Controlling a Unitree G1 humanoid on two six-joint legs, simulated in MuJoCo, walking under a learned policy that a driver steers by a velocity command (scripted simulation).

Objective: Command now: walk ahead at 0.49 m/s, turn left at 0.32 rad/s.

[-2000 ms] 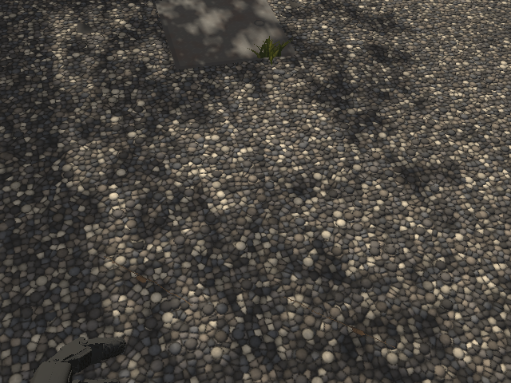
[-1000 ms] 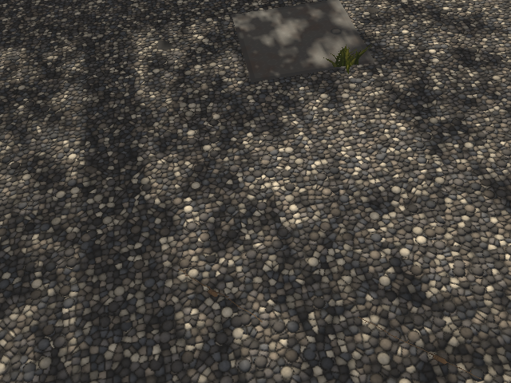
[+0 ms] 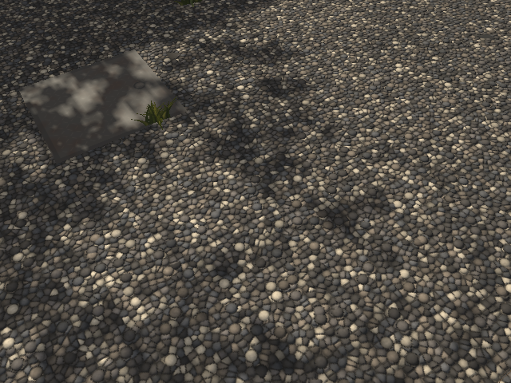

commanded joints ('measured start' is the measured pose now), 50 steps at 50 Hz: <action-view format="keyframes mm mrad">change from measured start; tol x32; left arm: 1 -29 161 43 -39 -23 -28 52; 50 -115 204 82 -14 -31 9 9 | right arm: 1 -45 -31 -10 -63 24 6 13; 10 -288 17 11 -131 34 3 74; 16 331 -185 -59 12 -17 -1 4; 21 -107 -102 -31 -119 10 -2 -21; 50 -188 -3 -16 -189 35 29 -4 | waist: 1 -26 -100 42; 11 75 -58 123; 17 -172 81 -390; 32 13 56 -89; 35 62 -353 -301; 50 51 -123 36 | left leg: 1 98 -35 -1 -187 317 -16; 10 -62 -14 54 -476 361 -5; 14 694 -55 160 -598 446 143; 16 1275 241 -278 -238 819 364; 19 839 285 -562 -559 -77 362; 24 224 61 -241 -601 179 247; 31 400 18 -322 -489 -134 127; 35 -148 -157 -90 293 -698 -23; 50 -41 20 69 -171 -92 -72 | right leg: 1 -178 -204 86 -153 284 -124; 13 -31 -237 -5 571 661 -34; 14 -180 -151 -58 993 518 -6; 15 -665 -22 -49 1460 -403 28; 25 -241 -70 178 137 386 137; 32 -8 5 188 -168 393 26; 35 551 -460 961 -298 53 -250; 50 182 -247 85 -455 503 -120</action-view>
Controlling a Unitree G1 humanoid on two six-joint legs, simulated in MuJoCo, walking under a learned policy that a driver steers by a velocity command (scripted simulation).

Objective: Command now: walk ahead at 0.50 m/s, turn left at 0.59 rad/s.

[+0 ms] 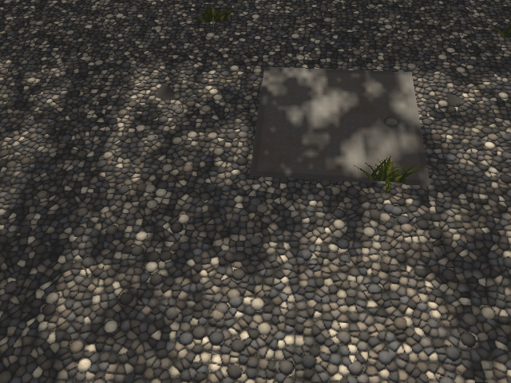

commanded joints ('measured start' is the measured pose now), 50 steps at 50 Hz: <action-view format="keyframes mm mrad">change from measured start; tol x32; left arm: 1 -55 170 39 -58 -10 -11 6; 26 -417 97 -21 -218 -3 -26 -29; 50 22 187 3 -24 -24 4 -15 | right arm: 1 -111 -12 7 -90 1 -19 19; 34 415 -4 19 15 13 -42 -35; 50 -103 -20 33 -73 -15 -78 -8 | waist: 1 -2 -127 4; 11 -208 130 -388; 32 -47 61 -108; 34 -48 -388 -353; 50 0 -121 5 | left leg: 1 27 -2 45 -125 93 9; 8 505 -157 187 -326 -41 161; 11 1121 248 -736 -569 -326 419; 18 536 83 -271 -626 219 315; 30 587 82 -332 -480 44 198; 36 -75 -107 -146 451 -387 33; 50 151 -33 28 -248 108 -31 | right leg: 1 23 -241 72 -93 315 -131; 8 40 -228 -74 382 901 -58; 10 -658 19 48 1035 -332 39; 11 -762 2 228 1117 -307 19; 30 -373 -10 195 209 234 14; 32 -136 -21 180 165 221 -45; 34 410 -373 809 88 26 -285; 50 -73 -161 311 -106 307 -196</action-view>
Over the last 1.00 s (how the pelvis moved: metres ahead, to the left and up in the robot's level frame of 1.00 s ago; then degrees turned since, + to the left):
0.59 0.10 -0.15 35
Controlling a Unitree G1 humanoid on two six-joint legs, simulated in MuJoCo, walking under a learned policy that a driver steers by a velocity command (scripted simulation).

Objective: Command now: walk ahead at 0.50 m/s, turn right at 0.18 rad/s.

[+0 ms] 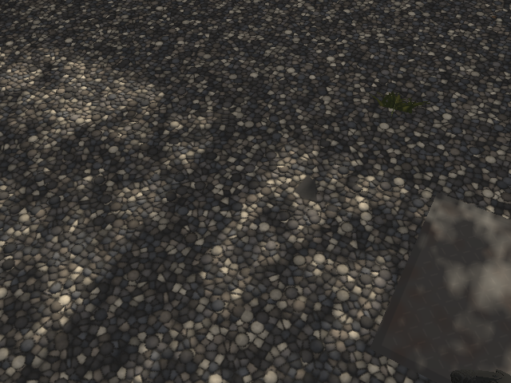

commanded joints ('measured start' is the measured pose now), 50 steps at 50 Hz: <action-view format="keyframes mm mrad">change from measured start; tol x32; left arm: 1 -3 183 41 -50 -10 -3 9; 50 -224 218 70 -282 9 98 46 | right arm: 1 -109 -44 -6 -88 8 -27 12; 10 306 -197 -70 -2 -8 -26 2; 50 14 -126 -21 3 -8 53 -38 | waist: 1 -12 -111 1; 9 -174 242 -380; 29 -161 11 67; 35 -48 -304 -504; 50 -99 -143 -157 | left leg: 1 92 -49 34 -120 101 -14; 7 491 -57 26 -285 19 68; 9 1048 352 -497 -290 -84 278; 16 499 178 -113 -546 -42 210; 28 637 209 189 -540 124 168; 32 642 157 275 -118 721 93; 35 -38 -136 47 737 -662 -56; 50 104 -80 -35 141 -161 -77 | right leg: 1 -51 -234 181 -67 244 -151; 7 -73 -201 219 202 318 -73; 9 -571 -14 55 797 -355 28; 11 -722 -100 113 979 -291 35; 32 -250 -19 -126 295 99 -51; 35 468 -466 712 209 655 -396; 50 -192 -183 354 91 219 -171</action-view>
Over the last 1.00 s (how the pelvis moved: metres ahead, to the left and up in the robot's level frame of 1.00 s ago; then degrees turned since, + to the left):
0.53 0.11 0.00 23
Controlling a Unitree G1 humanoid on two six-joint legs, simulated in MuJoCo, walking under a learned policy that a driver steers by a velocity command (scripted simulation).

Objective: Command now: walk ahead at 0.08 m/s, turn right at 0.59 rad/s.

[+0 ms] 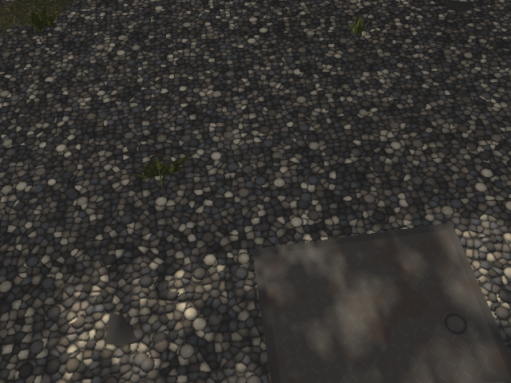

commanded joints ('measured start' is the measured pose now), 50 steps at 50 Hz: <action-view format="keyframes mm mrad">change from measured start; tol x16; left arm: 1 -43 163 46 -82 -1 2 15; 50 -89 128 21 -78 -3 17 1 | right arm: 1 19 -81 -23 -56 6 -2 2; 50 58 -60 -45 -66 18 -8 36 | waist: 1 -26 -138 -170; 7 -59 -179 -162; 10 -15 263 -163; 27 -18 167 -142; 30 -1 -349 -127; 33 -17 -148 -118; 50 -37 -163 -135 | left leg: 1 110 -30 1 -88 36 0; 6 232 -58 3 -340 10 37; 10 532 392 -418 -561 617 365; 16 498 207 -48 -549 490 291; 26 503 283 60 -505 401 280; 28 397 236 135 -380 261 184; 30 -58 -10 205 78 -375 21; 32 -54 17 47 271 -310 40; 50 343 -33 74 -394 5 51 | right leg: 1 82 -236 273 -103 118 -145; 7 140 -197 371 23 207 -91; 10 -225 34 48 508 -536 81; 14 -269 -62 13 774 -338 166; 25 -16 -131 -159 247 -230 131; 28 213 -96 -162 -43 3 44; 29 363 -271 98 -108 274 -28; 30 353 -494 419 -120 437 -238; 36 214 -308 196 -119 297 -143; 50 164 -264 323 -25 218 -121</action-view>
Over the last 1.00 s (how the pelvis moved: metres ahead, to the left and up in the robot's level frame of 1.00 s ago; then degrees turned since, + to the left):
0.41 -0.08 -0.01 -33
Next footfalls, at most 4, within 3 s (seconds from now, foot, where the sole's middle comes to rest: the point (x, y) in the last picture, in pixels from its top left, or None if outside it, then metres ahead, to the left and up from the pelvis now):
0.16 left None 0.13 0.15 -0.78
0.56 right None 0.00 -0.11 -0.78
1.04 left None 0.14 0.09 -0.78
2.20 left None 0.17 -0.01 -0.78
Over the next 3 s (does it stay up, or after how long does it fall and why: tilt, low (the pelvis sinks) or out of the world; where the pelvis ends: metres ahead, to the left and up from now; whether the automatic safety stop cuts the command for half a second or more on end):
stays up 0.12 -0.41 0.00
